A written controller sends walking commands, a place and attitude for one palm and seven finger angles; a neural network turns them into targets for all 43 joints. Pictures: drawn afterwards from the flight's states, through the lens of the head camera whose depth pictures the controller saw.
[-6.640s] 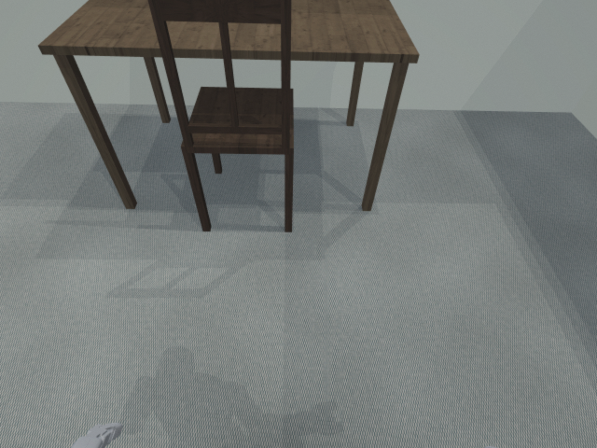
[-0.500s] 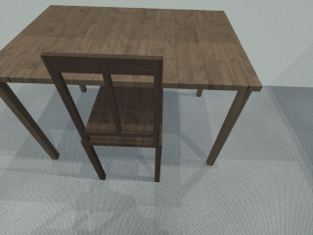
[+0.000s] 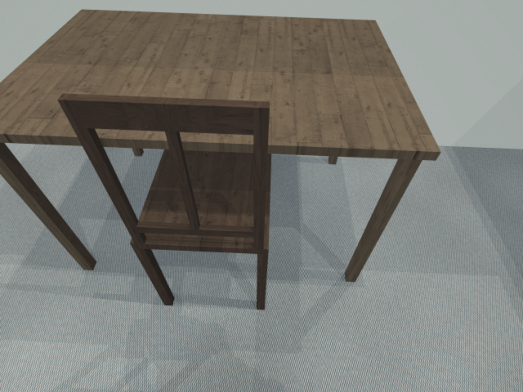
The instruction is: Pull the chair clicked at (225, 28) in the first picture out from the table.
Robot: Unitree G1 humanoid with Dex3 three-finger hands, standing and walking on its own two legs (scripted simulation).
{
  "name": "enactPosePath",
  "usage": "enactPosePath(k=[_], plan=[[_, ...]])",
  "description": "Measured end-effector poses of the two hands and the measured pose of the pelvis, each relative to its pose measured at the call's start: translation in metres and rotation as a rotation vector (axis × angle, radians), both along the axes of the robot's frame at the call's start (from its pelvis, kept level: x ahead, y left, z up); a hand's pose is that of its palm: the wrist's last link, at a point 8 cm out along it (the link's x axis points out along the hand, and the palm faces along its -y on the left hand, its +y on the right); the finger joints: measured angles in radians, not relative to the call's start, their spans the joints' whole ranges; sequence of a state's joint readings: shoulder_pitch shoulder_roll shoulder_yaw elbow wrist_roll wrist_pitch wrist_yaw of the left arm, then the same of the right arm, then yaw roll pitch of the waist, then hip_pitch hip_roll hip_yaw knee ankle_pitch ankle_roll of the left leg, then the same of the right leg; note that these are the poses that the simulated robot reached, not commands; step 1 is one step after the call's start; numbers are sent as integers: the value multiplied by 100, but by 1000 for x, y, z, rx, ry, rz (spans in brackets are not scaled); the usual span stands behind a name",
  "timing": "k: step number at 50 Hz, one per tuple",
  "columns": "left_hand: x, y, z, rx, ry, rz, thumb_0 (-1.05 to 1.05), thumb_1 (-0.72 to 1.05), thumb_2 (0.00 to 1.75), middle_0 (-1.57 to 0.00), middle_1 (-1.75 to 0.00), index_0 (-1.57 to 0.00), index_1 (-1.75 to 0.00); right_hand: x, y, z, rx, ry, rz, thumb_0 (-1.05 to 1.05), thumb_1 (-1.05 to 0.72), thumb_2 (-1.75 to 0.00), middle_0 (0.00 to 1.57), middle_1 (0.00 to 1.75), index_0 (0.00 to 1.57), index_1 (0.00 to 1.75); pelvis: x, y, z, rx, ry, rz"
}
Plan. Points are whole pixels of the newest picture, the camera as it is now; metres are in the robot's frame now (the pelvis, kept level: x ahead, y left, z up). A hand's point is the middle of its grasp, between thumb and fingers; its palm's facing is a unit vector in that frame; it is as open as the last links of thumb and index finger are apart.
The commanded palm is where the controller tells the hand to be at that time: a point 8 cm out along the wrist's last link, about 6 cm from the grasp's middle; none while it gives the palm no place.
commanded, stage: look again from close up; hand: left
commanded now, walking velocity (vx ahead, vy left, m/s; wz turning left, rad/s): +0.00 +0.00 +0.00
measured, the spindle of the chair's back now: (185, 185) +0.54 +0.21 -0.06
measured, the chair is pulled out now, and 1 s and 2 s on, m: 0.00 0.00 0.00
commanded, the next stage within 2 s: shuffle to correct the standing spot in 0.58 s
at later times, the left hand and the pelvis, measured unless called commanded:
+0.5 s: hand out of the picture -0.01 +0.16 -0.18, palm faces +0.04 -0.98 -0.18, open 7.3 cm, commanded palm none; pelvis +0.01 +0.00 +0.00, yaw +0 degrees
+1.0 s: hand out of the picture -0.03 +0.17 -0.19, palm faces +0.10 -0.98 -0.15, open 7.3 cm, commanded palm none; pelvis +0.04 +0.02 -0.01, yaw +1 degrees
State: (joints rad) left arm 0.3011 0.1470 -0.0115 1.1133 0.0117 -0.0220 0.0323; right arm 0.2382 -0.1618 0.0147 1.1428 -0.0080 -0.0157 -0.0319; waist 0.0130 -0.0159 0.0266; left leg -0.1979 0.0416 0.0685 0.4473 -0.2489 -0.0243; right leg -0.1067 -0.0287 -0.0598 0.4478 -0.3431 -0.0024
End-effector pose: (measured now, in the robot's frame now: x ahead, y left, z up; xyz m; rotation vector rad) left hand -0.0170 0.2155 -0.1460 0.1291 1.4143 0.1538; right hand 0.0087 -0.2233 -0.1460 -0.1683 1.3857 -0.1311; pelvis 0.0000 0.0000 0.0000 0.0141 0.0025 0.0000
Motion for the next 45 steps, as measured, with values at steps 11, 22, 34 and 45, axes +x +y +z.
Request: enactPosePath(k=[11, 22, 34, 45], plan=[[7, -1, 1, 6, -6, 2, 0, 91, 89, -20, -30, -20, -30, 9, -3, 0, -1, -4, 1, 0, -93, -90, 20, 30, 20, 30, 7, -3, 0, 2, 0, 1], [4, -4, 1, 2, 3, 12, 0, 91, 89, -20, -30, -20, -30, 10, -5, 0, -3, 2, 6, 0, -93, -90, 20, 30, 20, 30, 10, -5, 1, 1, -1, 5], [-4, -5, 1, -3, 14, 25, 0, 91, 89, -20, -30, -20, -30, 8, -3, 1, -4, 6, 9, 0, -93, -90, 20, 30, 20, 30, 9, -4, 1, 1, -6, 10], [-16, 0, -8, -17, 45, 78, 0, 91, 89, -20, -30, -20, -30, 7, 5, -6, 9, 51, 26, 0, -92, -90, 20, 30, 20, 30, 24, 2, -8, -19, -7, 29]])
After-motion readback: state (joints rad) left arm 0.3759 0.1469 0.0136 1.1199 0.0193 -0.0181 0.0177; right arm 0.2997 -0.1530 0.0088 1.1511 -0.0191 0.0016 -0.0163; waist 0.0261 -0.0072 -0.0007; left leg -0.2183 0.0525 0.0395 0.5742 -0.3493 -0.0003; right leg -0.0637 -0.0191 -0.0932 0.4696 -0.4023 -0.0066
